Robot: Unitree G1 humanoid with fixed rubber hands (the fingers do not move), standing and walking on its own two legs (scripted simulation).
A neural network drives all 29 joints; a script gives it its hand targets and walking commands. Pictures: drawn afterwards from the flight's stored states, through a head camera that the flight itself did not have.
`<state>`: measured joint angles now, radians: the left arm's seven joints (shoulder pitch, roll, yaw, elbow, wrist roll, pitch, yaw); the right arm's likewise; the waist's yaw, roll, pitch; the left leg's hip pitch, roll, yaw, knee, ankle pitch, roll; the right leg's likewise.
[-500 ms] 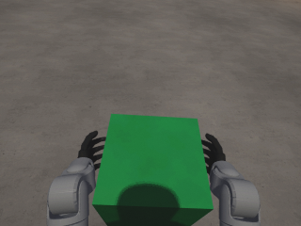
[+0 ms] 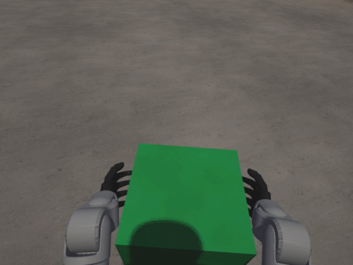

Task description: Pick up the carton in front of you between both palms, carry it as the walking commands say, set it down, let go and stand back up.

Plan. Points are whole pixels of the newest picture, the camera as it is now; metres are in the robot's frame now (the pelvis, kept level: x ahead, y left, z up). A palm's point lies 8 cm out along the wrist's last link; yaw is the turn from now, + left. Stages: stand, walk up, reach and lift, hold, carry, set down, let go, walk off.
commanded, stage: carry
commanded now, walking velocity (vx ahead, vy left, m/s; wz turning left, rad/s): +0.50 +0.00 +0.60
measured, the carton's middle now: (182, 217) +0.23 +0.01 +0.01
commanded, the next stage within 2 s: none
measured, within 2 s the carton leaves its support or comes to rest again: neither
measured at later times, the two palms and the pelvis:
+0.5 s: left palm (110, 99) +0.54 +0.25 +0.09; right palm (207, 97) +0.58 -0.05 +0.10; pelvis +0.32 +0.07 +0.00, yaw +8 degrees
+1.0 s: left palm (113, 55) +0.81 +0.31 +0.11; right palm (185, 51) +0.93 +0.04 +0.10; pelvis +0.65 +0.08 +0.01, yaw +23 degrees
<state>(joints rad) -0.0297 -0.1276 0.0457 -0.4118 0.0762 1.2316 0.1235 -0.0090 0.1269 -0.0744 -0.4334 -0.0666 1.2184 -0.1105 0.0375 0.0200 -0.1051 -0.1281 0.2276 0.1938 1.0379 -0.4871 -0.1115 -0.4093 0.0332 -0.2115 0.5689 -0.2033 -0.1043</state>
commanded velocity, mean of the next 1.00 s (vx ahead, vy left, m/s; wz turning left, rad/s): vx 0.50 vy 0.00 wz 0.41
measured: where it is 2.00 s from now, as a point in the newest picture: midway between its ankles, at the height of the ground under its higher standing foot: (143, 137)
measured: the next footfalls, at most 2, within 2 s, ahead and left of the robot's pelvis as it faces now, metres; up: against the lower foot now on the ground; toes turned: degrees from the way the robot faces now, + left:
left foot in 0.42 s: +0.44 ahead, +0.15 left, +0.00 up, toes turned +17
right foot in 0.92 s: +0.80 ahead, +0.04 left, +0.00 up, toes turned +12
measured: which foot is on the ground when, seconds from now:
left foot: up 0.00-0.40, down 0.42-0.96, up 0.98-1.00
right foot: down 0.00-0.46, up 0.48-0.90, down 0.92-1.00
